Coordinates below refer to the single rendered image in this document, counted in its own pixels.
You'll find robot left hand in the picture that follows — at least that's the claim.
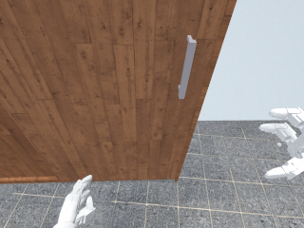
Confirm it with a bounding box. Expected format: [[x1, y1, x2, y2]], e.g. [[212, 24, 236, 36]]
[[57, 175, 96, 228]]

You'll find handle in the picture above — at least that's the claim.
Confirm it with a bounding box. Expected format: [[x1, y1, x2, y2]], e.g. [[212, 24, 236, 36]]
[[178, 35, 197, 99]]

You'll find wardrobe door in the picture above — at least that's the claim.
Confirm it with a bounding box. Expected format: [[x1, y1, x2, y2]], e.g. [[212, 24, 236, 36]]
[[0, 0, 229, 182], [0, 103, 55, 178]]

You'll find robot right hand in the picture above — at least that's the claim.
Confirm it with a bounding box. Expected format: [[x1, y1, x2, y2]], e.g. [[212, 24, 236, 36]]
[[259, 107, 304, 180]]

